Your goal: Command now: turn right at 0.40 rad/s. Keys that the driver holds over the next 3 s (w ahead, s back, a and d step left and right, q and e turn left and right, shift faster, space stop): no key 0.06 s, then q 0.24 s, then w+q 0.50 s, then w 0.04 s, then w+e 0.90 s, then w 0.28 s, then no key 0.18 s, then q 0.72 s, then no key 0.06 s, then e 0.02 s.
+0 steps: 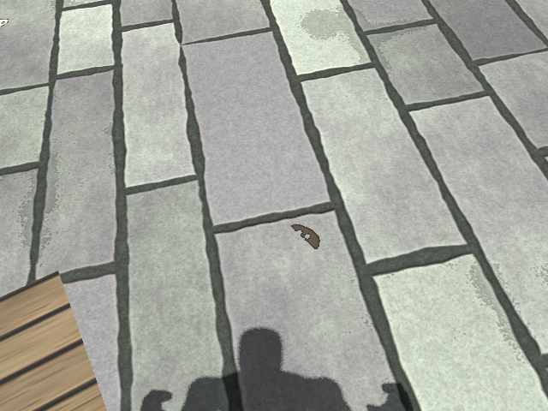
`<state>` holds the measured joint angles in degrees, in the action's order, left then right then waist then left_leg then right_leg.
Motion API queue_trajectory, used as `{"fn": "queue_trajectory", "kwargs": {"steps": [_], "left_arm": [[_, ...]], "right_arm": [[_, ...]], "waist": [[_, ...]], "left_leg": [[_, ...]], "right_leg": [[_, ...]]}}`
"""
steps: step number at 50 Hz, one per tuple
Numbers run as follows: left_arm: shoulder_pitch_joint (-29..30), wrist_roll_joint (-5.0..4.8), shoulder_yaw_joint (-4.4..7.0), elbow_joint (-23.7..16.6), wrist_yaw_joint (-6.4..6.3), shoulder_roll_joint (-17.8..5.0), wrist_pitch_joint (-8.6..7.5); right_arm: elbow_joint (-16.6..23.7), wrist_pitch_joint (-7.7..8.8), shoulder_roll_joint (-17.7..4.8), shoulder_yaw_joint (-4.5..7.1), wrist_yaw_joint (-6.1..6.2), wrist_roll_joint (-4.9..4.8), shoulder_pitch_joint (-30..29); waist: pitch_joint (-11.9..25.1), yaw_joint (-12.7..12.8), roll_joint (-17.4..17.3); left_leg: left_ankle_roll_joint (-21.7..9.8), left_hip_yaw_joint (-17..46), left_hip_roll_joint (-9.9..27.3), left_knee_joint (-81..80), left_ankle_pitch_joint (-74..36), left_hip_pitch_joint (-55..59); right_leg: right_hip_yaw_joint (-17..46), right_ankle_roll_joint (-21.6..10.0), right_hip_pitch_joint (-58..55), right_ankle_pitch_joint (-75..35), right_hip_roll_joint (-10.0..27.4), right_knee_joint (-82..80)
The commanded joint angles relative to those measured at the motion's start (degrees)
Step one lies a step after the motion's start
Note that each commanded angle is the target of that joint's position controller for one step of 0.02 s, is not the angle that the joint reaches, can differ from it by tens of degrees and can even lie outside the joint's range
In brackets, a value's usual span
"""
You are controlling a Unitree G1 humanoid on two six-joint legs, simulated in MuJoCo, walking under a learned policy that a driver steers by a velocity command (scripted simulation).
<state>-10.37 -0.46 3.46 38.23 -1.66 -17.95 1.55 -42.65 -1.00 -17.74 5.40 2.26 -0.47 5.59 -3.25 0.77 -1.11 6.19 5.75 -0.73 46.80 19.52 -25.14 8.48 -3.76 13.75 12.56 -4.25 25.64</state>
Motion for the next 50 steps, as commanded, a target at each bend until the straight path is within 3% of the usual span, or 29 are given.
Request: {"fn": "queue_trajectory", "kwargs": {"steps": [1, 4, 6, 7, 8, 9, 10, 12, 15, 17, 19, 21, 22, 23, 24, 25, 27, 30, 34, 38, 40, 41, 42, 43, 44, 45, 46, 47, 50], "left_arm": [[1.0, 0.42, 2.54, -3.7, 0.04, -9.6, -0.18], [2.3, 0.47, 1.70, -3.5, 0.29, -8.2, 0.18], [3.7, 0.24, -0.01, -2.8, 0.20, -4.3, 0.13], [0.5, 1.11, -0.82, -1.2, 0.33, -2.1, -0.41], [-3.8, 3.05, -0.94, -0.3, 0.51, -1.9, -1.01], [-5.5, 2.89, -0.51, 0.0, 0.56, -2.7, -1.28], [-3.1, 3.21, -0.20, 0.5, 0.34, -4.9, -1.44], [1.8, 2.09, 0.77, 0.3, -0.29, -6.8, -1.21], [1.7, 1.54, 0.80, -0.2, -0.79, -5.4, -1.13], [0.9, 1.38, 0.64, -0.2, -0.53, -3.5, -1.82], [1.1, 0.76, 0.70, -0.3, 0.08, -2.3, -3.01], [-1.3, 0.35, 1.04, 0.2, 0.58, -2.5, -4.73], [-4.6, 0.34, 1.70, 1.0, 0.65, -4.4, -5.54], [-9.8, 0.43, 2.58, 2.3, 0.60, -7.3, -6.11], [-12.3, 0.62, 3.57, 3.4, 1.00, -10.9, -6.53], [-10.7, 1.05, 3.17, 3.0, 0.81, -9.2, -6.86], [-9.0, 0.37, 2.38, 2.1, 0.13, -6.1, -6.72], [-9.3, 0.59, 2.25, 2.4, 0.12, -6.6, -6.18], [-10.1, -0.08, 2.62, 2.9, 0.40, -8.8, -5.88], [-11.0, -1.01, 3.33, 3.8, 0.92, -11.5, -5.62], [-10.5, -1.30, 3.43, 3.9, 0.72, -12.0, -5.28], [-12.2, -0.89, 2.73, 3.7, 0.51, -10.5, -5.51], [-13.1, 1.02, 1.04, 1.6, 0.59, -5.9, -6.07], [-17.0, 0.85, -0.80, 0.0, 1.16, -1.6, -7.59], [-9.8, -1.85, 0.90, -0.1, 1.48, -8.1, -8.22], [-6.6, -3.02, 0.98, -1.4, 1.58, -8.6, -8.48], [-6.1, -2.08, 0.73, -0.7, 1.10, -7.8, -8.45], [-7.2, -1.17, 0.93, 0.1, 1.02, -7.4, -7.93], [-11.5, -1.16, 0.74, 2.8, 1.37, -5.1, -5.24]], "right_arm": [[3.9, 1.48, -4.7, 0.81, -0.50, -0.19, -1.6], [3.5, 2.13, -4.5, 0.46, -1.32, -0.30, 0.0], [2.0, 2.74, -2.2, -0.46, -2.21, 0.25, 3.3], [2.0, 2.98, -2.5, -0.87, -2.38, 1.27, 2.9], [3.0, 3.00, -6.7, -0.55, -2.21, 1.80, 1.8], [2.9, 2.97, -5.9, -1.30, -2.33, 2.21, -2.1], [3.4, 3.03, -4.7, -1.37, -2.66, 1.27, -3.9], [2.8, 3.19, -7.5, -0.78, -2.73, 0.54, -1.4], [2.7, 3.04, -8.5, -0.57, -1.90, -0.26, 0.3], [2.7, 2.13, -7.3, -0.82, -1.11, -0.70, 1.7], [3.2, 1.39, -7.7, -0.67, -0.62, -0.89, 2.8], [4.8, 1.32, -7.4, -0.68, -0.46, -0.95, 0.8], [6.4, 1.52, -6.2, -1.01, -0.49, -1.11, -1.8], [8.1, 1.99, -3.6, -1.67, -0.59, -1.41, -3.9], [10.0, 2.70, -3.0, -1.95, -0.99, -1.56, -5.8], [10.1, 3.29, -5.4, -1.22, -1.28, -1.28, -4.8], [8.5, 3.58, -5.1, -1.06, -2.32, -1.53, -1.7], [9.9, 3.73, -2.8, -1.92, -4.09, -1.39, -4.8], [12.8, 3.88, -0.5, -3.24, -5.79, -1.25, -8.5], [14.0, 3.55, -3.5, -2.22, -6.16, -1.27, -7.5], [12.1, 3.07, -6.9, -0.04, -5.75, -1.07, 1.8], [9.6, 2.60, -9.6, 1.67, -4.92, -1.29, 10.9], [8.2, 2.02, -14.0, 2.95, -3.58, -1.41, 19.0], [9.2, 2.85, -16.7, 2.24, -3.65, -0.86, 18.5], [8.8, 3.79, -11.4, 1.04, -4.06, -0.53, 17.4], [8.1, 4.36, -9.7, 0.35, -4.10, -0.25, 14.5], [7.8, 4.80, -8.0, -0.24, -4.10, -0.15, 11.0], [7.8, 5.22, -6.2, -0.78, -4.28, 0.56, 8.1], [6.3, 6.97, -4.4, -1.05, -4.31, 1.10, 5.8]], "waist": [[6.6, 1.4, 10.3], [7.6, 1.0, 10.1], [8.2, -1.7, 8.3], [8.3, -0.6, 5.7], [9.0, 3.2, -3.4], [6.9, 6.3, -8.0], [5.3, 4.5, -7.3], [4.0, 1.2, -6.8], [4.0, 0.6, -8.0], [6.1, 0.3, -7.7], [3.5, 0.1, -6.8], [1.2, 1.9, -5.4], [0.6, 3.6, -1.5], [0.8, 5.2, 5.5], [-2.0, 5.6, 12.8], [-3.7, 3.8, 9.6], [-1.9, 2.7, 5.5], [-2.1, 4.2, 5.8], [-1.7, 5.3, 6.2], [-1.0, 3.1, 7.9], [5.3, -3.3, 7.4], [10.2, -7.5, 5.7], [15.4, -9.5, -4.3], [25.7, -5.3, -12.8], [20.3, -8.7, -5.0], [11.8, -7.1, -5.2], [8.2, -4.7, -1.7], [5.8, -2.3, -2.7], [4.9, 1.1, -3.9]], "left_leg": [[-0.4, -1.1, 0.0, -3.9, 0.8, 0.7], [-1.6, -2.1, 0.5, -9.7, 0.6, 5.0], [-3.3, -2.9, 1.5, -25.0, -12.4, 14.8], [-4.6, 0.7, 4.2, -28.5, -21.0, 20.0], [-7.8, 9.5, 11.4, -27.3, -34.1, 22.2], [-14.4, 11.8, 14.1, -26.3, -31.5, 14.8], [-14.5, 11.1, 11.3, -27.4, -20.8, 11.8], [-11.9, 10.3, 8.1, -27.4, -14.4, 11.5], [-13.3, 14.2, 8.8, -26.4, -17.0, 12.8], [-14.5, 16.4, 7.9, -26.8, -2.9, 13.6], [-15.7, 19.7, 7.7, -28.6, 14.6, 10.6], [-15.0, 19.5, 5.7, -26.8, 18.7, 4.3], [-13.0, 15.5, 2.6, -21.3, 16.7, -2.2], [-9.9, 7.4, -2.5, -10.2, 13.7, -11.3], [-8.8, 3.0, -4.1, 1.3, 12.9, -21.1], [-8.4, 4.3, 0.3, 9.5, 12.5, -24.9], [-7.7, 3.8, 3.1, 14.0, 5.6, -26.6], [-5.6, -1.2, 4.7, 11.3, -2.5, -23.9], [-4.9, -5.9, 5.0, -0.9, -10.1, -14.9], [-8.4, -10.0, 1.8, -8.0, -9.4, -4.7], [-11.8, -12.6, -2.5, -12.0, -10.0, 9.8], [-13.9, -11.2, -4.1, -12.9, -10.5, 24.4], [-18.9, 8.0, 7.5, -15.3, -4.0, 42.4], [-27.2, 41.9, 21.9, -27.4, 10.0, 48.4], [-25.0, 39.3, 21.4, -31.8, 14.1, 43.5], [-23.0, 29.8, 20.2, -32.1, 10.0, 35.1], [-21.2, 22.5, 17.7, -32.1, 3.5, 26.9], [-20.2, 16.7, 15.1, -33.1, -3.1, 20.5], [-20.0, 6.8, 12.7, -37.6, -12.1, 13.0]], "right_leg": [[14.5, -9.5, -5.7, -15.7, 14.3, -4.3], [15.6, -9.1, -6.0, -20.8, 14.6, -1.7], [13.1, -5.9, -3.1, -18.0, 12.4, -0.2], [11.0, -2.7, -1.1, -11.4, 10.1, 0.0], [5.3, 0.5, 0.6, 0.9, 5.0, 5.6], [1.8, 3.3, -1.8, 8.2, 3.2, 2.5], [0.7, 4.7, -4.3, 4.6, 3.8, 0.5], [-0.7, 4.4, -3.5, 1.2, 2.7, 2.6], [-2.3, 4.5, -1.5, 0.9, 2.3, 3.6], [-5.1, 4.4, -0.6, 8.9, 0.9, 4.4], [-6.1, 3.4, 1.4, 13.6, 0.8, 4.8], [-4.2, 1.5, -2.5, 13.7, 2.8, 1.0], [1.0, -0.7, -8.0, 16.8, 6.5, -3.7], [11.4, -4.4, -15.5, 23.5, 13.3, -9.8], [26.2, -9.8, -19.0, 24.2, 23.9, -16.0], [27.2, -12.2, -18.2, 17.6, 27.4, -14.5], [17.4, -9.4, -21.3, 10.3, 23.9, -14.3], [3.9, -6.5, -18.2, -3.8, 19.2, -16.3], [-6.3, -5.3, -13.1, -9.4, 17.2, -16.5], [-11.0, -3.5, -12.0, -22.3, 19.3, -12.8], [-16.3, -1.0, -11.1, -42.7, 18.1, 1.9], [-17.7, 0.6, -3.9, -42.8, 16.4, 13.7], [-17.9, 3.6, 14.6, -11.7, 12.3, 34.2], [-7.9, 4.9, 26.0, 21.8, 4.1, 48.7], [-2.4, 4.4, 31.0, 17.4, 6.5, 53.4], [-4.2, 3.2, 33.1, 12.1, 8.9, 51.8], [-4.6, 2.8, 30.2, 7.3, 11.7, 48.2], [-4.2, 2.9, 26.6, 3.7, 13.4, 45.1], [-4.0, 3.9, 20.7, -1.4, 14.3, 42.6]]}}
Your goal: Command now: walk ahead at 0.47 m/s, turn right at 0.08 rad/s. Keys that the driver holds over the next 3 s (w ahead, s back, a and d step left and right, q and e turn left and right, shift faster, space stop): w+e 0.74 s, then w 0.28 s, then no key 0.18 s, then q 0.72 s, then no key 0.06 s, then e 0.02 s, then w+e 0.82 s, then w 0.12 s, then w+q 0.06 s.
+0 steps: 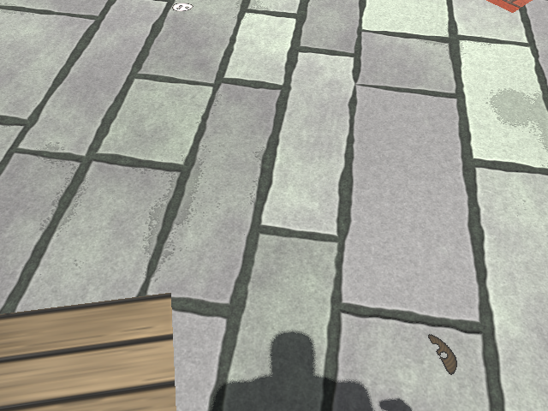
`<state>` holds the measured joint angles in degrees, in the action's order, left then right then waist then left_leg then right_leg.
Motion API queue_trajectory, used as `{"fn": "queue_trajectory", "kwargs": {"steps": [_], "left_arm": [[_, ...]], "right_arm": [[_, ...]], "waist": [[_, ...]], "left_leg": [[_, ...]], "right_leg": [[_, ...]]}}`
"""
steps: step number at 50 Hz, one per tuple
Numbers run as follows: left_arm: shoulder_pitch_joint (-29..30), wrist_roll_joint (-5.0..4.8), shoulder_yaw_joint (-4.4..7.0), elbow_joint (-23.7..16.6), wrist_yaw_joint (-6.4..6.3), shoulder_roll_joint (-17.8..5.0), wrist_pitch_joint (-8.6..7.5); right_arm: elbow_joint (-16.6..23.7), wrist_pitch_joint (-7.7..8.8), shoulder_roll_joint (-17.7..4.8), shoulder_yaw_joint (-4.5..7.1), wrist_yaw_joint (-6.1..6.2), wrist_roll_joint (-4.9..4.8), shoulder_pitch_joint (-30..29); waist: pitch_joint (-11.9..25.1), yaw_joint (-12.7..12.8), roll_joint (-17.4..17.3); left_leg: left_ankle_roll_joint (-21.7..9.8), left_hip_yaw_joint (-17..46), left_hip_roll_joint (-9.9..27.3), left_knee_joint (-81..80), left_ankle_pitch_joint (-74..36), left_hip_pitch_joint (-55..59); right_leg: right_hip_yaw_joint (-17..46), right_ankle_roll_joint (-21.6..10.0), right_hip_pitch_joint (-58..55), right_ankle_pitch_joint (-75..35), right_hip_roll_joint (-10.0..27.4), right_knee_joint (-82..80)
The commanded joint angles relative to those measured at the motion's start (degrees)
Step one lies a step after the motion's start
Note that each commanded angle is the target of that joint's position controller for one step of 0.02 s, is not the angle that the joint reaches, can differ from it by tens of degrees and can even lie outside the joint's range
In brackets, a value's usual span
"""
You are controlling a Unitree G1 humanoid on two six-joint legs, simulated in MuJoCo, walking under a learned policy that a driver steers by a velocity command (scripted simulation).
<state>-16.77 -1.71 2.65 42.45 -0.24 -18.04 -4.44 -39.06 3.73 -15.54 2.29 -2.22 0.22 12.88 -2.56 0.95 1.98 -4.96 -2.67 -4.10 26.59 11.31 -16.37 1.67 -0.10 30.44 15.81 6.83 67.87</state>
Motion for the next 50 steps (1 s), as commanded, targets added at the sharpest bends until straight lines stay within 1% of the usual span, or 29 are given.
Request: {"fn": "queue_trajectory", "kwargs": {"steps": [1, 4, 8, 13, 14, 16, 18, 19, 20, 21, 22, 23, 24, 25, 26, 29, 33, 35, 37, 39, 41, 42, 43, 44, 45, 46, 47, 48, 50], "left_arm": [[-4.3, 0.17, 1.52, -1.4, -0.16, -4.6, 1.28], [0.6, 0.39, 1.48, -2.7, -0.29, -3.6, 1.11], [6.5, 0.47, 0.85, -4.2, 1.13, -1.8, 0.06], [14.4, 0.48, -0.20, -8.5, 3.55, 0.0, -0.34], [15.2, 0.53, -0.20, -9.4, 4.09, -0.1, -0.40], [14.0, 0.57, 0.33, -10.4, 4.65, -1.3, -0.14], [6.0, 0.55, 2.05, -9.6, 4.37, -4.8, 0.43], [-2.8, 0.43, 3.67, -8.1, 3.59, -7.8, 0.54], [-10.2, 0.40, 4.99, -7.0, 2.31, -12.5, 1.33], [-7.8, 0.31, 5.31, -8.3, 2.09, -14.9, 0.92], [-9.0, 0.71, 4.09, -8.5, 2.02, -10.0, 0.81], [-6.6, 1.06, 3.46, -8.7, 1.81, -7.9, 0.64], [-3.0, 0.90, 3.26, -8.9, 1.92, -7.4, 0.46], [0.2, 0.87, 2.75, -9.5, 1.80, -5.7, 0.32], [2.0, 1.48, 2.46, -10.3, 1.54, -5.4, 0.38], [2.9, 1.12, 2.79, -9.4, 0.71, -6.6, 0.22], [0.9, 0.50, 3.43, -7.7, -0.51, -8.6, 1.18], [-1.6, 0.37, 3.60, -6.7, -0.58, -9.1, 1.69], [-2.6, -0.06, 3.59, -6.1, -0.64, -8.7, 1.96], [-2.4, 0.25, 3.36, -5.7, -0.69, -7.8, 1.92], [-2.2, 0.79, 2.78, -5.4, -0.49, -5.8, 1.99], [-2.8, 1.27, 1.61, -5.8, -0.18, -2.6, 1.83], [-10.7, 0.80, 0.27, -6.4, -0.12, 1.5, 1.29], [-12.3, -0.53, 0.43, -6.2, -0.22, -1.3, 0.92], [-6.8, -0.98, 1.62, -6.1, -0.33, -6.2, 0.97], [-0.9, -0.19, 1.79, -7.3, -0.45, -7.0, 1.08], [2.3, 0.85, 1.64, -8.3, -0.42, -6.3, 0.93], [2.9, 1.29, 1.71, -8.6, -0.22, -5.4, 0.80], [1.4, 1.11, 1.32, -7.9, 0.18, -3.4, 0.83]], "right_arm": [[1.9, 2.73, -6.7, 2.16, 0.22, 0.41, -1.2], [-0.3, 3.15, -6.8, 2.29, 0.89, 0.76, 1.1], [-1.8, 3.02, -7.9, 2.27, 1.85, 0.37, 1.9], [-4.9, 0.92, -9.5, 2.76, 2.72, -0.31, 6.9], [-5.1, 0.23, -9.9, 2.88, 2.96, -0.37, 7.0], [-4.9, -0.92, -11.4, 3.18, 3.63, -0.36, 6.3], [-4.2, -1.86, -13.0, 3.46, 4.43, -0.19, 5.5], [-3.6, -1.88, -12.9, 3.30, 4.65, -0.46, 4.1], [-2.3, -0.90, -9.7, 1.97, 4.56, 0.77, 5.8], [-0.1, 1.01, -3.6, -0.07, 3.03, 1.12, 10.5], [0.5, 3.31, -9.6, 1.10, 1.66, -0.49, 5.0], [2.8, 4.30, -10.4, 1.18, 1.08, -2.47, -0.1], [3.5, 4.72, -8.9, 0.74, 1.23, -1.71, -1.6], [3.0, 4.39, -9.3, 1.15, 1.57, -0.35, -1.5], [2.9, 3.73, -9.2, 1.27, 1.54, 0.16, -0.4], [2.6, 2.12, -7.4, 0.75, 1.97, 0.91, 1.1], [4.7, 1.99, -4.5, -0.62, 2.01, 0.78, -8.1], [5.3, 2.33, -5.2, -0.34, 1.65, -0.06, -11.2], [5.7, 2.74, -6.9, 0.41, 1.38, -0.65, -11.9], [5.1, 3.21, -8.5, 1.30, 1.12, -0.80, -9.8], [3.4, 3.69, -9.5, 2.44, 1.27, -0.37, -3.5], [2.9, 4.04, -11.5, 3.17, 1.56, 0.53, 2.6], [1.8, 3.70, -17.0, 4.51, 1.65, 1.59, 8.4], [-0.7, 3.07, -15.7, 4.75, 0.80, -0.04, 12.5], [0.2, 2.95, -11.3, 3.57, 0.82, -0.67, 9.6], [0.6, 2.55, -9.3, 2.89, 1.01, -0.30, 6.7], [0.5, 2.34, -8.0, 2.33, 1.02, 0.17, 4.7], [0.3, 2.36, -6.9, 1.87, 1.16, 0.43, 3.5], [-0.4, 2.55, -5.9, 1.55, 1.31, 0.24, 3.3]], "waist": [[2.7, 0.9, -6.2], [-0.4, -0.9, -4.7], [-1.4, -3.2, -4.2], [-3.8, -6.4, -2.7], [-3.5, -6.2, -2.9], [-0.3, -4.2, -5.1], [5.9, 0.8, -7.7], [10.4, 6.1, -6.3], [16.8, 8.0, 1.4], [23.2, 2.1, 13.9], [24.9, 6.5, 5.0], [16.2, 5.9, 1.5], [9.3, 2.7, -4.9], [6.6, 0.7, -5.6], [5.0, -1.0, -3.7], [3.4, -2.6, -1.3], [2.4, 0.9, 1.6], [3.4, 2.8, 2.6], [3.9, 2.7, 3.7], [4.2, 1.4, 5.3], [5.6, -2.1, 5.7], [10.9, -4.9, 2.6], [18.7, -3.0, -12.6], [19.2, -3.9, -20.9], [11.1, -5.4, -12.3], [6.5, -5.4, -7.7], [3.2, -4.7, -5.8], [2.1, -3.3, -6.7], [2.6, -2.0, -8.9]], "left_leg": [[-8.5, 12.4, 15.7, -18.3, -6.4, 3.5], [-6.8, 6.0, 14.5, -19.3, -12.8, 5.8], [-3.5, -0.1, 13.8, -20.6, -16.6, 9.1], [-2.8, -2.7, 17.5, -16.9, -26.5, 21.7], [-2.7, -3.2, 18.1, -14.8, -31.2, 23.9], [-2.0, -4.7, 18.4, -8.0, -50.1, 26.2], [-1.3, -5.8, 18.0, 5.4, -65.2, 25.5], [0.1, -7.1, 16.2, 17.8, -61.0, 19.0], [1.9, -7.2, 12.3, 35.7, -34.1, 4.2], [5.7, 0.9, -1.6, 56.9, 19.9, -20.8], [4.3, 11.4, 1.7, 59.1, 18.7, -27.0], [3.4, 10.9, 4.5, 55.5, 14.2, -29.0], [3.4, 9.6, 6.7, 49.0, 11.3, -28.1], [4.1, 9.1, 8.5, 43.6, 9.5, -25.3], [5.0, 8.8, 9.1, 42.1, 8.4, -22.0], [8.7, 6.5, 9.5, 33.9, 6.0, -18.9], [10.5, 4.4, 6.3, 14.3, -10.3, -12.6], [10.4, 4.6, 4.3, 8.6, -15.3, -9.6], [9.5, 6.8, 4.2, 4.8, -14.3, -8.6], [7.5, 7.5, 5.1, 3.5, -11.5, -7.4], [4.5, 5.6, 5.0, 0.9, -8.5, 0.7], [1.4, 10.4, 10.4, 1.1, -6.4, 10.9], [-7.3, 32.7, 22.8, -2.1, 1.2, 29.5], [-11.8, 52.2, 27.8, -10.1, 20.3, 33.1], [-9.6, 47.5, 25.7, -11.9, 25.9, 27.3], [-7.5, 38.4, 23.2, -11.4, 20.5, 21.0], [-7.2, 32.0, 20.6, -12.1, 13.2, 15.2], [-6.8, 27.7, 18.5, -13.0, 7.7, 11.9], [-6.8, 22.5, 16.1, -14.9, 0.7, 9.4]], "right_leg": [[3.2, 0.8, 5.2, -6.6, 2.9, -1.1], [5.8, 1.6, 10.3, -14.6, 0.6, -9.5], [2.4, 0.8, 8.4, -25.6, -1.6, -24.0], [-1.1, -1.5, 14.0, -20.9, -2.7, -32.6], [-2.4, -2.1, 14.2, -18.0, -3.3, -33.4], [-6.2, -4.1, 9.3, -11.5, -6.5, -33.6], [-8.2, -7.0, -2.6, -6.3, -10.4, -32.9], [-6.6, -9.5, -16.6, -10.1, -11.5, -37.7], [8.4, -13.5, -35.2, -13.2, -1.5, -37.7], [42.6, -26.4, -54.2, -6.7, 12.5, -43.8], [43.5, -24.4, -55.0, -1.7, 11.8, -48.4], [34.3, -21.4, -47.8, -3.0, 9.8, -49.5], [28.3, -19.6, -38.1, -9.3, 7.2, -50.8], [23.8, -18.5, -32.2, -15.1, 4.9, -51.6], [21.7, -18.5, -26.9, -18.7, 3.5, -53.1], [16.7, -18.6, -18.4, -25.1, 1.4, -55.0], [10.7, -14.1, -11.8, -18.6, -4.0, -53.4], [12.8, -12.6, -12.8, -13.9, -3.5, -52.1], [16.9, -11.5, -16.1, -9.3, -1.9, -49.3], [19.8, -10.4, -20.0, -7.4, 0.7, -46.0], [19.2, -8.4, -20.3, -11.1, -0.7, -40.0], [16.0, -6.3, -17.5, -9.4, -3.8, -28.5], [8.8, -1.9, -1.8, 6.6, -11.6, -8.2], [8.0, -0.6, 11.1, 17.9, -11.8, 3.4], [9.8, -0.9, 14.8, 13.4, -9.0, 7.5], [7.3, -1.1, 14.6, 9.0, -6.8, 7.1], [6.3, -1.2, 13.6, 6.1, -5.3, 4.1], [5.8, -1.3, 11.5, 3.4, -3.4, 0.6], [4.1, -1.0, 7.9, 1.3, -2.2, -3.6]]}}
Over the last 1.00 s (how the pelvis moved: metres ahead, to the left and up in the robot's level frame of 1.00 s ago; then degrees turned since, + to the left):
0.22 0.17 -0.01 20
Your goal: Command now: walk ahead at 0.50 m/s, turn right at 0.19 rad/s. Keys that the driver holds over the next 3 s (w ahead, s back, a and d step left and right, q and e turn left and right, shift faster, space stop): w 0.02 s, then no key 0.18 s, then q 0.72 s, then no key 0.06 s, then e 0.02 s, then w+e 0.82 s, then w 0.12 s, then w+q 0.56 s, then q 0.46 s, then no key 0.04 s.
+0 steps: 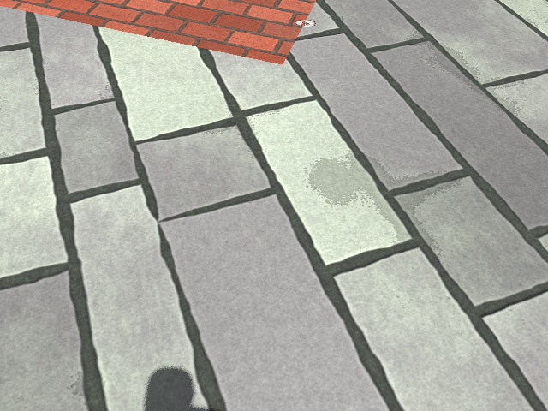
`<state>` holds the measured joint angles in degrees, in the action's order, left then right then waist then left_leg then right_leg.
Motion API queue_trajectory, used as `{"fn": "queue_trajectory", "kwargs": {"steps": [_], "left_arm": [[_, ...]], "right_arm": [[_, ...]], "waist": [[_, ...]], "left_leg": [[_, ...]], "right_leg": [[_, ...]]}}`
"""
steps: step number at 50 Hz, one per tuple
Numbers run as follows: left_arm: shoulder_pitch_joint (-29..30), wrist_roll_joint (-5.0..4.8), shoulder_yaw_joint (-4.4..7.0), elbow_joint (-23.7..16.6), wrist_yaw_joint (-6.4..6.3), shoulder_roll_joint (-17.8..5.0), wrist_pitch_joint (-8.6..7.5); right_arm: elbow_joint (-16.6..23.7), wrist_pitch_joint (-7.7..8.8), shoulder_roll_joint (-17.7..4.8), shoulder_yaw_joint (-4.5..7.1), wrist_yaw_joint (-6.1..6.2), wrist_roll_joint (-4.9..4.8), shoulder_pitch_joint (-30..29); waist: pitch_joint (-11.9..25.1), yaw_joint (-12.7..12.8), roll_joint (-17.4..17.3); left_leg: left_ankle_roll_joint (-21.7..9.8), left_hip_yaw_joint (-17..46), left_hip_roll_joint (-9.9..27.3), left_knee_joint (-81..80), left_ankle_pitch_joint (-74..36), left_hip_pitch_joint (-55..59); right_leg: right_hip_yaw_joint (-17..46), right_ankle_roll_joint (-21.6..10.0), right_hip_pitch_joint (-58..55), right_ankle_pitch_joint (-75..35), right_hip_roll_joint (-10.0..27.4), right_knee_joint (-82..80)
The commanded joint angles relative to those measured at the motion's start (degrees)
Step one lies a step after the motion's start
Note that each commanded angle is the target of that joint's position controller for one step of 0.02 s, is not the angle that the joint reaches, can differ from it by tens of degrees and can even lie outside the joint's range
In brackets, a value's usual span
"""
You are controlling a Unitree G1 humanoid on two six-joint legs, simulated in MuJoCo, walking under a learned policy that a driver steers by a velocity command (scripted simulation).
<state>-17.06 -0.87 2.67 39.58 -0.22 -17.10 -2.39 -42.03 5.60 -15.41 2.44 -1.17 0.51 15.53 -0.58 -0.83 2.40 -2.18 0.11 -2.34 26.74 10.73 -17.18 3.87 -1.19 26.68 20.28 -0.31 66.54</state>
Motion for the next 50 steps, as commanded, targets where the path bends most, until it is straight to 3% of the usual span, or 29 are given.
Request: {"fn": "queue_trajectory", "kwargs": {"steps": [1, 4, 6, 9, 11, 13, 14, 15, 16, 17, 18, 20, 22, 25, 27, 30, 33, 34, 35, 36, 37, 38, 39, 40, 41, 43, 46, 50], "left_arm": [[1.7, 0.34, 1.05, -4.9, 0.24, -3.5, -1.16], [5.5, 1.27, 0.07, -5.7, 0.12, -1.3, -1.39], [7.6, 1.21, -0.41, -5.6, 0.38, -0.1, -1.68], [11.4, 0.77, -0.16, -5.7, 0.93, -0.7, -1.71], [13.3, 0.95, 0.21, -6.4, 1.28, -1.5, -1.84], [11.2, 1.57, 0.98, -5.9, 1.33, -2.8, -2.29], [8.3, 2.10, 1.55, -4.8, 1.04, -4.0, -2.56], [5.1, 2.90, 2.41, -4.6, 0.37, -7.6, -2.73], [1.8, 3.97, 2.97, -4.9, -0.38, -10.4, -1.87], [-0.3, 2.92, 2.31, -4.5, -0.48, -6.7, -0.56], [0.7, 1.87, 1.98, -4.4, -0.33, -5.9, 0.37], [7.6, 0.94, 1.64, -4.6, -0.55, -4.8, 1.12], [13.2, 1.93, 1.80, -4.3, -0.52, -5.1, 1.20], [15.6, 2.36, 2.04, -3.3, -0.98, -4.7, 0.93], [15.3, 1.94, 2.39, -2.4, -1.48, -5.5, 1.02], [14.3, 1.33, 3.03, -0.9, -1.78, -7.4, 1.75], [14.9, -0.18, 3.29, 0.3, -1.74, -7.9, 2.55], [12.8, -0.42, 3.02, 1.5, -1.69, -6.2, 2.86], [9.9, 0.96, 2.38, 1.8, -1.41, -3.0, 3.23], [14.4, 1.85, 2.49, -1.3, -1.85, -3.7, 3.08], [17.9, 1.71, 3.13, -1.8, -2.22, -5.5, 3.08], [16.8, 0.94, 3.54, -1.2, -2.39, -5.9, 3.28], [14.5, 1.12, 3.93, 0.5, -2.83, -6.0, 3.52], [13.7, 1.61, 4.17, 1.2, -3.15, -6.4, 3.63], [13.3, 1.60, 4.21, 1.4, -3.03, -6.1, 3.48], [12.6, 0.95, 3.99, 1.5, -2.73, -5.1, 3.02], [14.5, 0.63, 3.35, 1.0, -2.51, -3.9, 2.61], [13.1, 0.34, 2.83, 2.1, -1.57, -3.9, 2.49]], "right_arm": [[2.0, 0.81, -6.5, 1.48, 0.31, -0.36, 1.2], [0.4, 0.41, -8.6, 1.88, 0.68, -0.40, 1.1], [-0.7, -0.34, -9.5, 1.98, 1.00, -0.64, 1.5], [-2.8, -1.33, -9.7, 1.77, 1.31, -1.10, 4.1], [-3.7, -1.94, -9.8, 1.72, 1.39, -1.44, 4.7], [-3.9, -2.57, -10.0, 1.75, 1.61, -1.96, 3.3], [-3.8, -2.66, -9.5, 1.57, 1.67, -1.98, 3.0], [-2.9, -2.20, -7.9, 0.97, 1.64, -0.92, 3.7], [-2.6, -1.64, -3.9, -0.38, 1.48, -0.13, 9.1], [-2.9, -2.15, -5.0, -0.49, 1.48, -1.12, 10.4], [-2.9, -3.18, -9.8, 1.23, 1.49, -2.04, 8.6], [-2.3, -5.91, -9.0, 1.93, 2.62, -2.01, 5.2], [-2.1, -8.62, -7.4, 2.14, 3.78, -1.47, 6.2], [-0.5, -9.36, -5.8, 2.26, 3.85, -0.97, 5.5], [1.3, -9.12, -5.1, 1.88, 3.14, -0.81, 2.3], [3.2, -9.02, -6.4, 2.17, 1.93, -0.92, 0.5], [2.7, -8.99, -7.1, 2.98, 1.09, -0.73, 3.5], [2.4, -8.94, -8.4, 3.62, 1.21, -0.27, 4.7], [3.6, -8.79, -14.0, 5.02, 2.16, -0.21, 4.7], [6.0, -8.11, -19.0, 5.56, 2.25, 1.01, 2.8], [6.2, -6.75, -16.5, 5.05, 1.91, 2.26, 2.8], [6.2, -5.73, -14.9, 4.59, 1.90, 1.75, 0.3], [6.8, -5.43, -13.2, 4.30, 2.11, 0.40, -3.0], [7.2, -5.44, -11.6, 3.70, 2.41, -0.61, -4.8], [7.5, -5.55, -10.6, 3.20, 2.78, -0.74, -4.9], [7.8, -5.78, -10.1, 3.03, 3.27, -0.58, -3.8], [8.1, -6.24, -11.0, 3.55, 3.84, -0.94, -2.1], [8.7, -6.89, -10.5, 3.32, 3.72, -0.20, -3.6]], "waist": [[0.7, -0.1, -9.2], [-0.1, -0.2, -7.0], [1.3, -0.9, -7.6], [2.6, -2.5, -8.1], [2.4, -2.6, -8.2], [3.0, -0.1, -7.7], [4.2, 1.5, -6.6], [8.6, 2.2, -3.2], [15.9, 1.5, 6.8], [22.6, 3.5, 11.9], [18.9, 3.9, 6.9], [9.7, 1.3, 3.8], [5.0, -1.4, 6.4], [4.5, -2.1, 6.8], [5.5, -0.9, 6.0], [6.6, -0.2, 5.6], [6.1, -2.4, 4.1], [4.5, -2.4, 0.5], [2.1, -0.4, -15.0], [-0.2, -1.4, -22.7], [1.7, -3.3, -16.2], [1.6, -1.4, -13.6], [2.1, 0.3, -10.1], [2.6, 0.8, -10.2], [3.7, 1.2, -10.5], [5.8, 1.1, -9.6], [5.8, -0.3, -9.7], [6.1, -0.9, -11.3]], "left_leg": [[-10.2, 17.9, 14.3, -15.7, -1.7, 9.9], [-10.9, 10.9, 14.1, -14.9, -26.2, 9.0], [-9.4, 6.0, 12.4, -13.6, -34.2, 8.5], [-8.0, 4.3, 11.9, -11.7, -34.1, 10.3], [-7.4, 6.0, 12.6, -9.2, -32.4, 11.6], [-5.9, 8.2, 12.2, -4.7, -29.9, 12.1], [-4.5, 8.2, 10.2, -0.9, -29.1, 11.0], [-1.9, 7.1, 7.1, 6.0, -21.1, 6.1], [1.8, 4.5, 2.1, 20.1, 3.4, -8.2], [4.1, 4.8, 0.5, 32.0, 30.2, -12.2], [5.0, 5.9, 1.8, 38.6, 31.3, -15.0], [6.7, 4.2, 4.3, 40.8, 24.7, -17.8], [8.1, 2.4, 5.0, 38.9, 18.3, -11.1], [7.5, 0.5, 5.5, 32.8, 13.1, -6.6], [6.4, 0.3, 6.6, 26.6, 10.2, -5.2], [4.6, -0.8, 6.7, 20.7, 9.3, -2.7], [1.2, -3.7, 4.2, 8.6, 3.5, 4.2], [-0.9, -1.6, 3.8, 2.9, 0.0, 6.9], [-5.7, 15.4, 14.7, -6.3, -12.4, 10.1], [-16.3, 31.2, 24.8, -10.4, -18.1, 7.3], [-17.2, 29.6, 23.1, -11.4, -12.9, 5.8], [-14.0, 25.0, 20.0, -10.8, -9.7, 5.8], [-10.7, 21.8, 17.2, -9.7, -7.1, 6.6], [-9.4, 20.2, 16.2, -9.0, -9.4, 7.0], [-9.2, 18.9, 15.0, -8.4, -13.1, 6.8], [-9.5, 17.9, 13.9, -7.4, -17.0, 9.5], [-9.8, 19.7, 13.5, -6.6, -15.9, 13.4], [-10.5, 20.0, 13.6, -6.4, -12.0, 10.7]], "right_leg": [[1.1, 0.4, 11.5, -3.6, 5.1, -4.3], [-1.1, 2.3, 9.6, -7.0, 4.7, -15.3], [-2.7, 2.7, 5.0, -13.7, 3.5, -23.1], [-3.1, 2.6, 0.4, -21.7, 1.4, -30.8], [-2.2, 1.4, -1.4, -21.2, 0.7, -34.3], [-1.9, -0.3, -6.5, -22.4, -0.1, -40.1], [-2.4, -1.6, -12.6, -28.5, -0.1, -44.4], [2.2, -4.1, -23.0, -48.3, 6.3, -42.1], [13.1, -12.6, -40.1, -68.5, 19.6, -36.5], [19.8, -18.1, -42.0, -68.0, 25.8, -37.5], [17.7, -17.1, -36.6, -57.0, 23.9, -40.0], [11.6, -13.7, -24.8, -34.7, 19.6, -45.8], [5.7, -12.2, -11.5, -22.0, 16.4, -51.1], [-0.3, -12.2, -7.4, -19.7, 15.3, -52.3], [-1.5, -12.4, -9.4, -20.5, 16.4, -51.8], [-1.4, -12.2, -12.3, -19.7, 18.7, -50.5], [-4.2, -8.0, -11.3, -14.0, 17.4, -45.1], [-7.0, -4.2, -8.4, -8.2, 14.8, -39.3], [-13.8, 2.2, 1.0, 3.4, 7.6, -23.4], [-9.1, 5.0, 11.9, 17.8, -0.8, -11.0], [-2.1, 4.0, 12.1, 16.7, 0.1, -3.0], [-0.3, 3.0, 12.2, 11.2, 1.0, -1.3], [0.2, 2.9, 12.2, 6.7, 1.7, -1.6], [0.2, 3.4, 11.8, 3.8, 1.7, -1.5], [0.1, 3.9, 9.9, 1.9, 1.1, -0.3], [0.2, 4.8, 9.0, -0.5, 0.1, -1.6], [0.9, 5.8, 9.3, -1.4, -0.4, -11.1], [0.0, 6.3, 1.6, -0.6, 0.5, -19.9]]}}
Over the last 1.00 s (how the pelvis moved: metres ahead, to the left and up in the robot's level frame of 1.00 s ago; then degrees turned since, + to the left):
0.59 -0.07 0.00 -29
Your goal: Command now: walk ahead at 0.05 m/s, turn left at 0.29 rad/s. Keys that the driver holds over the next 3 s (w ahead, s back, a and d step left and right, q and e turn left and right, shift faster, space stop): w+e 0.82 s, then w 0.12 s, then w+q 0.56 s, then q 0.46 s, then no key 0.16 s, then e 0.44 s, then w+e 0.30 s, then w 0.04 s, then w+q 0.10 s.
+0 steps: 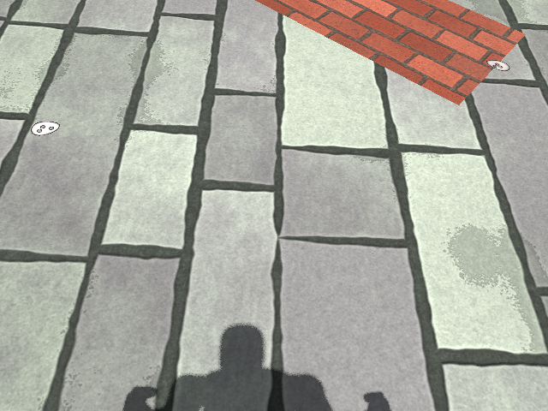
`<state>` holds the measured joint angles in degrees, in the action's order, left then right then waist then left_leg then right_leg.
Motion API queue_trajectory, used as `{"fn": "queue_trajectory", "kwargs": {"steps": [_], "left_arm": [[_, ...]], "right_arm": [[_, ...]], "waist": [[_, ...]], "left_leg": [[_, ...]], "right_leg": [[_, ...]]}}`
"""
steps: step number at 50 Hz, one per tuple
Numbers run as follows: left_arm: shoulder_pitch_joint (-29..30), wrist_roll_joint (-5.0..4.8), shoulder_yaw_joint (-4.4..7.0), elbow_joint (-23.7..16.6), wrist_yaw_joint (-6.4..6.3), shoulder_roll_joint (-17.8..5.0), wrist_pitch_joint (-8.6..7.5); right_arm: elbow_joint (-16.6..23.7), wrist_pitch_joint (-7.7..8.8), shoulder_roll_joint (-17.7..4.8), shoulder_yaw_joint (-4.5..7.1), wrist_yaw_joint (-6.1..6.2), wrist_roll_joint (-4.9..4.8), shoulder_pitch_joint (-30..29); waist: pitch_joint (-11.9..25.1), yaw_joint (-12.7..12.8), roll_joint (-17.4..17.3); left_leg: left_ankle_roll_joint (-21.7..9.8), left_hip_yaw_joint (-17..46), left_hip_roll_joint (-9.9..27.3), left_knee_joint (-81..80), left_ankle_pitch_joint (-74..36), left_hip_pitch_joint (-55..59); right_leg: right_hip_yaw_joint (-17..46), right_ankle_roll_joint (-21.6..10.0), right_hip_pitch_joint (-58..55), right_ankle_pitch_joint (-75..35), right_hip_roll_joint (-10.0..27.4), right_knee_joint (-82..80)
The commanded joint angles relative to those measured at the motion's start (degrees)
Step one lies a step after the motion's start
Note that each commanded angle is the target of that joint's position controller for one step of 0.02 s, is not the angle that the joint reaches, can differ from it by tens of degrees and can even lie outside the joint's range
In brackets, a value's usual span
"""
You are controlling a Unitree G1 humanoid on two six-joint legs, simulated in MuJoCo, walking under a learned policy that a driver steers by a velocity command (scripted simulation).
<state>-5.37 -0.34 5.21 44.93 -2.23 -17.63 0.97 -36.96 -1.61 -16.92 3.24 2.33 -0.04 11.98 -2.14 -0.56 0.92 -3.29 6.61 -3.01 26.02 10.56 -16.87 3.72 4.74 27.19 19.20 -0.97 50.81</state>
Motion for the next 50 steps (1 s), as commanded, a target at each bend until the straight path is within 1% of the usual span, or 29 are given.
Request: {"fn": "queue_trajectory", "kwargs": {"steps": [1, 3, 4, 6, 8, 9, 10, 11, 12, 13, 15, 17, 20, 24, 26, 27, 28, 29, 30, 31, 32, 33, 34, 35, 37, 39, 44, 48, 50], "left_arm": [[0.4, -0.29, 0.11, -2.8, 0.81, -3.5, -0.95], [0.3, -0.33, -0.40, -2.4, 1.71, -3.1, -1.37], [0.5, -0.49, -0.51, -2.5, 2.10, -3.4, -1.72], [-1.0, -1.08, -0.74, -1.7, 2.74, -3.4, -2.82], [-5.3, -1.01, -0.96, 0.4, 3.03, -3.1, -4.05], [-9.5, -0.83, -0.89, 1.6, 2.96, -4.3, -4.62], [-14.2, -0.86, 0.13, 2.9, 2.69, -9.6, -4.90], [-15.6, 0.21, 1.34, 3.1, 3.23, -13.1, -5.19], [-14.8, 0.50, 0.66, 2.5, 2.99, -10.3, -5.78], [-14.1, 0.15, 0.09, 2.3, 2.67, -8.3, -6.08], [-14.9, -0.90, -0.28, 2.1, 2.07, -6.9, -5.84], [-16.2, -0.90, -0.66, 2.1, 1.29, -5.2, -4.99], [-17.1, -0.79, -0.14, 1.2, 0.60, -6.5, -4.07], [-18.5, -1.52, 0.78, 0.2, 0.61, -8.7, -3.66], [-17.0, -1.74, 1.06, -0.5, 0.67, -9.0, -3.61], [-16.3, -1.51, 0.86, -1.0, 0.77, -8.1, -3.62], [-15.8, -0.92, 0.30, -1.6, 1.04, -6.0, -3.79], [-16.1, 0.87, -1.20, -3.4, 1.19, -1.2, -3.89], [-22.5, -1.76, -2.10, -6.0, 0.96, 1.9, -4.68], [-21.2, -3.06, -0.59, -4.0, 0.79, -4.9, -4.58], [-16.0, -2.67, 0.05, -4.5, 1.07, -7.1, -4.32], [-14.2, -1.98, -0.04, -4.2, 1.15, -6.1, -4.08], [-12.7, -1.42, 0.04, -4.7, 1.42, -5.3, -4.02], [-12.2, -1.55, 0.05, -5.0, 1.83, -4.3, -3.67], [-10.8, -1.64, -0.48, -6.3, 2.33, -2.2, -2.95], [-8.2, -1.18, -0.82, -8.0, 2.60, -1.6, -2.58], [-0.7, -0.66, -2.07, -10.6, 4.21, -0.4, -3.57], [5.4, -0.66, -2.13, -13.4, 5.02, -1.5, -4.03], [3.9, -0.27, -1.26, -13.8, 5.04, -3.4, -4.24]], "right_arm": [[3.3, 0.30, -8.0, 2.13, -0.04, 0.45, 0.1], [1.9, 0.47, -6.8, 1.37, -0.71, 0.53, 0.8], [1.2, 0.52, -7.8, 1.45, -0.99, 0.47, 1.2], [0.5, 0.80, -9.0, 1.59, -1.16, 0.27, 0.7], [0.1, 1.61, -7.6, 1.04, -1.20, 0.10, -0.2], [0.9, 2.28, -5.1, 0.31, -1.23, 0.42, -2.3], [3.0, 3.40, -2.2, -0.30, -1.45, 0.92, -3.5], [5.4, 4.85, -5.9, 0.81, -1.18, -0.54, -8.3], [5.3, 5.96, -8.6, 1.78, -1.17, -1.71, -10.0], [4.5, 6.58, -8.0, 1.85, -1.60, -1.70, -9.4], [4.2, 7.40, -6.6, 1.84, -2.38, -0.34, -10.2], [4.4, 8.04, -3.7, 1.27, -3.21, -0.04, -11.7], [5.0, 8.25, -0.9, 0.48, -3.98, -0.48, -14.6], [5.7, 8.34, -3.4, 1.27, -4.10, -1.60, -15.2], [5.1, 8.50, -5.5, 2.14, -3.64, -1.93, -11.5], [3.9, 8.56, -6.9, 2.91, -3.15, -1.79, -7.0], [2.7, 8.69, -9.0, 3.88, -2.48, -1.43, -0.4], [1.6, 8.34, -13.0, 4.75, -1.77, -0.53, 10.1], [0.1, 7.70, -16.3, 5.03, -2.70, 1.01, 11.9], [0.6, 7.80, -10.0, 3.60, -2.98, 0.67, 8.4], [0.7, 7.70, -6.6, 2.68, -2.77, 0.04, 5.5], [0.4, 7.62, -5.3, 2.21, -2.82, 0.20, 3.3], [-0.3, 7.48, -4.2, 1.96, -2.82, 0.58, 1.9], [-0.7, 7.60, -3.7, 1.76, -2.67, 0.92, 0.9], [-1.7, 8.26, -3.9, 2.01, -2.62, 0.46, 0.9], [-2.6, 8.58, -5.2, 2.52, -2.59, 0.13, 1.0], [-4.8, 8.09, -7.8, 3.07, -2.47, -0.42, 2.3], [-7.9, 7.07, -10.2, 3.63, -2.70, -2.08, 6.8], [-9.2, 6.11, -11.6, 3.65, -2.73, -2.56, 7.6]], "waist": [[8.6, -1.4, -9.7], [6.8, -2.4, -10.9], [4.8, -2.6, -11.5], [2.0, -1.4, -9.8], [1.2, 0.9, -7.3], [1.7, 2.3, -3.4], [2.7, 1.7, 7.8], [-3.2, 4.2, 13.3], [-5.9, 4.5, 8.7], [-5.3, 3.8, 7.7], [-3.6, 4.2, 6.5], [-1.7, 4.4, 6.2], [-1.4, 5.3, 6.8], [-1.5, 4.8, 7.8], [-0.9, 1.9, 8.4], [1.2, -0.6, 7.9], [5.7, -4.0, 6.4], [16.3, -7.5, -2.9], [20.7, -3.2, -24.3], [13.1, -3.2, -16.2], [6.2, -3.5, -10.5], [3.6, -2.5, -6.1], [1.7, -1.6, -6.0], [0.9, -0.7, -7.1], [0.2, -0.3, -7.2], [-1.1, -0.1, -5.5], [-2.5, -2.0, -3.4], [-4.1, -2.8, -2.9], [-1.9, -0.2, -4.4]], "left_leg": [[-9.5, 13.2, 13.9, -6.6, -5.2, 9.0], [-9.4, 14.2, 13.3, -9.5, 12.8, 5.3], [-9.4, 15.3, 13.5, -10.6, 18.8, 3.7], [-8.6, 15.5, 13.5, -10.5, 25.1, 0.9], [-6.4, 13.3, 11.4, -7.3, 25.3, -2.4], [-4.0, 9.2, 8.6, 0.6, 21.3, -6.3], [0.5, -3.1, 0.4, 15.8, 17.7, -14.8], [1.9, -5.5, -1.2, 21.9, 22.8, -26.4], [2.2, -1.8, 2.4, 27.8, 20.2, -30.0], [2.3, -1.2, 3.6, 29.4, 15.9, -31.4], [3.3, -2.2, 4.7, 27.3, 8.7, -32.1], [4.9, -4.2, 3.7, 21.5, 3.0, -26.9], [6.5, -6.1, 1.5, 11.2, -3.0, -17.0], [6.6, -4.8, 1.0, 3.9, -6.0, -6.6], [5.2, -4.2, 1.7, 1.5, -5.2, -1.0], [3.8, -4.7, 1.6, -0.2, -4.4, 5.5], [1.7, -2.6, 4.5, -0.9, -3.6, 15.5], [-2.0, 8.9, 16.2, -0.2, 3.3, 30.6], [-9.9, 37.4, 27.6, -10.4, 19.3, 38.7], [-9.5, 37.2, 26.7, -12.7, 26.3, 32.4], [-7.8, 26.1, 24.4, -12.2, 20.2, 26.0], [-6.7, 18.1, 21.3, -12.5, 10.8, 20.6], [-6.4, 13.0, 19.3, -13.5, 4.7, 17.0], [-5.8, 8.4, 17.7, -14.8, 0.9, 14.3], [-6.8, 3.8, 17.7, -16.9, -3.9, 12.2], [-8.0, 0.7, 18.5, -18.5, -7.3, 11.6], [-7.1, -8.7, 16.8, -19.5, -12.2, 10.9], [-6.4, -9.6, 19.2, -18.4, -15.0, 15.8], [-5.7, -9.1, 19.7, -12.5, -29.6, 19.1]], "right_leg": [[-0.6, 0.0, -2.0, 0.4, 1.7, -6.5], [-3.0, -1.0, -6.2, 0.8, 1.6, -10.8], [-4.3, -1.8, -7.3, 1.7, 1.1, -12.3], [-5.8, -4.7, -10.9, -0.1, 0.2, -19.1], [-4.6, -8.0, -17.4, -1.2, 0.5, -26.1], [3.1, -10.5, -21.8, 1.4, 5.6, -29.5], [18.8, -16.1, -27.0, 7.6, 15.0, -35.0], [35.7, -23.1, -26.7, 14.2, 22.3, -42.0], [36.1, -23.3, -26.9, 15.6, 22.5, -42.4], [31.7, -21.4, -29.0, 13.6, 19.9, -42.0], [24.7, -18.7, -32.4, 3.9, 15.9, -41.6], [18.3, -17.2, -30.2, -4.8, 12.0, -41.3], [13.3, -16.2, -23.1, -10.3, 8.9, -40.1], [16.9, -15.3, -17.6, -8.6, 10.7, -38.4], [18.5, -13.8, -17.1, -11.0, 11.5, -35.6], [17.7, -12.5, -15.9, -15.4, 9.8, -31.2], [15.2, -10.6, -12.7, -17.8, 6.4, -21.7], [10.0, -8.4, -5.2, -6.9, 2.1, -3.3], [5.2, -6.2, 11.2, 15.9, -3.6, 12.9], [6.7, -5.9, 16.4, 12.2, 1.2, 21.0], [5.1, -6.2, 17.6, 6.8, 3.4, 21.7], [4.2, -6.1, 15.1, 2.7, 5.3, 20.6], [4.1, -6.0, 14.1, 0.1, 6.5, 18.4], [3.7, -6.0, 12.2, -1.5, 7.6, 17.2], [2.4, -5.5, 12.3, -3.2, 8.2, 15.4], [2.3, -4.7, 14.5, -5.6, 8.5, 11.1], [-0.9, -5.0, 10.0, -18.2, 7.0, -6.5], [-3.1, -7.6, 7.5, -15.9, 5.2, -15.0], [-5.5, -9.5, 2.1, -10.9, 2.8, -17.9]]}}
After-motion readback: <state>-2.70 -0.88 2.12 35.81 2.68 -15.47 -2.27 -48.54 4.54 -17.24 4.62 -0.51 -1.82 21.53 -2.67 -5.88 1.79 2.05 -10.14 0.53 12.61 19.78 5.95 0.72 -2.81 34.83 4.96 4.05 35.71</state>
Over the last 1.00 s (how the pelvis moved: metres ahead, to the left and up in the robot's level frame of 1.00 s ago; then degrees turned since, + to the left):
0.17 0.02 0.01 22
